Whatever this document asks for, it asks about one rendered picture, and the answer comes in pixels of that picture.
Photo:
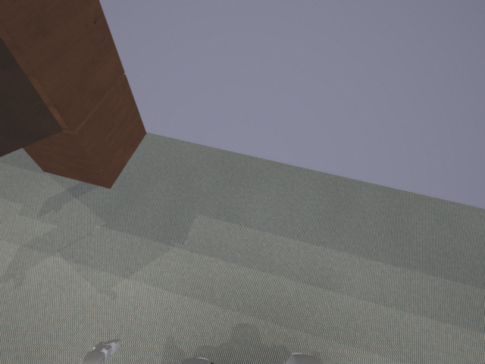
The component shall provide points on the cupboard door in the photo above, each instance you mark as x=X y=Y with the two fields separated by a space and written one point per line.
x=24 y=117

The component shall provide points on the robot left hand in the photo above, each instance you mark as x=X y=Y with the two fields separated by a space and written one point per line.
x=101 y=352

